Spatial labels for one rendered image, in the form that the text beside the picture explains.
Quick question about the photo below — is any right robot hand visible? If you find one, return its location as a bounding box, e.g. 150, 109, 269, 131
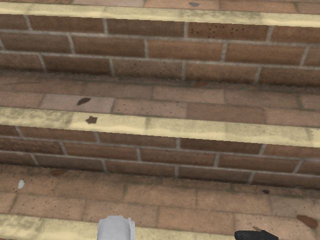
234, 230, 279, 240

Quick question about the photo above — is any robot left thigh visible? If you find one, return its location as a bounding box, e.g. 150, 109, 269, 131
97, 215, 135, 240

